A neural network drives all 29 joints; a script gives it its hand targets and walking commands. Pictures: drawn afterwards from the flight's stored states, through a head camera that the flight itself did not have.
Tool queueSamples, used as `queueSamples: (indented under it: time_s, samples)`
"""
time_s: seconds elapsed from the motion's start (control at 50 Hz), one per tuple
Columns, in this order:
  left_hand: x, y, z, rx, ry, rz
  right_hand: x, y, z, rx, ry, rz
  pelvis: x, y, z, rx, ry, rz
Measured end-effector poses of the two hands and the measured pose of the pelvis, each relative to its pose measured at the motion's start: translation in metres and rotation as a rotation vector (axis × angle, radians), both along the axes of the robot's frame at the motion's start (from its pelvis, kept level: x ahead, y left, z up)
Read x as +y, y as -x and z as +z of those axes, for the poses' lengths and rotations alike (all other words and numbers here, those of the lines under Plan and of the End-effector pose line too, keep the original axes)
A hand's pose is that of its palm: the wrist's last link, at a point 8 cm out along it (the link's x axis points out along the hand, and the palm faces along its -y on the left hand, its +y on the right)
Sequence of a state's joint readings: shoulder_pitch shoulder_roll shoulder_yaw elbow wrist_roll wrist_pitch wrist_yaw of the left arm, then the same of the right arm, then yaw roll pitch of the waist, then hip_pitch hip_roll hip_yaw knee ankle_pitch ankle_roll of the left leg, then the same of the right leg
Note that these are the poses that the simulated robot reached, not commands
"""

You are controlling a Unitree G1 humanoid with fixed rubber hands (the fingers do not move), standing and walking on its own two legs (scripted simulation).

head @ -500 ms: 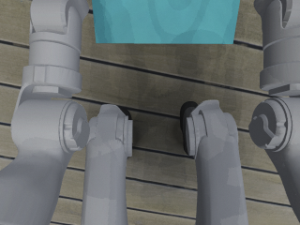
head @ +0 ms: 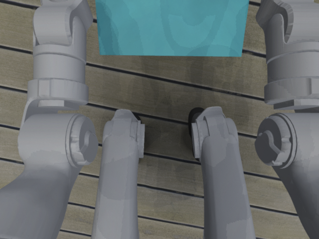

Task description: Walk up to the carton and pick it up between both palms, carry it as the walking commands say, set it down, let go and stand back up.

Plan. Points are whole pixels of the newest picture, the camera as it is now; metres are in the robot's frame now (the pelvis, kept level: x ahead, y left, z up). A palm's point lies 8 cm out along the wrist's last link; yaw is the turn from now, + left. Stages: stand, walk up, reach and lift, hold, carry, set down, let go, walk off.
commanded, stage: reach and lift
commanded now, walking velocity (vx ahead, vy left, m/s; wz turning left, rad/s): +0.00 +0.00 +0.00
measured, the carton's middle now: out of the picture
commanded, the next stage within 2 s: none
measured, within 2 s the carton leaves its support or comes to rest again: neither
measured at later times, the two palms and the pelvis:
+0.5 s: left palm out of the picture +0.54 +0.16 -0.05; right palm out of the picture +0.54 -0.17 -0.05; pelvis +0.00 +0.01 +0.05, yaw +0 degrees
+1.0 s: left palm out of the picture +0.52 +0.16 +0.02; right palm out of the picture +0.51 -0.17 +0.02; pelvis +0.00 +0.00 +0.10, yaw +0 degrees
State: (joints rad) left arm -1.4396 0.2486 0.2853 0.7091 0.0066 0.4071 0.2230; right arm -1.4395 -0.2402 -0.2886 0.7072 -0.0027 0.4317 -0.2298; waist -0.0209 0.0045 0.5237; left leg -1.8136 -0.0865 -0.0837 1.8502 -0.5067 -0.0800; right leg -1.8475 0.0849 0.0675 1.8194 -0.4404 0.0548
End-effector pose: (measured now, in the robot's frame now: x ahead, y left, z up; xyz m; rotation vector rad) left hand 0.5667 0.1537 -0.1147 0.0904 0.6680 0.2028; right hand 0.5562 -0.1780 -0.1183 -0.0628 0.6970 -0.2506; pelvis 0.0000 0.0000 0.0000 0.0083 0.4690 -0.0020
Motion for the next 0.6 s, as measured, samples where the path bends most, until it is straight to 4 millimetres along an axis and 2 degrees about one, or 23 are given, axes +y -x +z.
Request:
queueSamples:
  time_s: [0.38,0.6]
  samples:
    - [0.006,0.018,0.047,0.007,0.005,0.009,0.006,0.013,0.052,0.005,0.014,0.012,0.005,0.0,0.038,-0.059,0.009,-0.001]
    - [0.004,0.026,0.083,-0.002,0.011,0.01,0.004,0.022,0.088,-0.004,0.013,0.005,0.006,-0.001,0.061,-0.105,0.013,0.0]
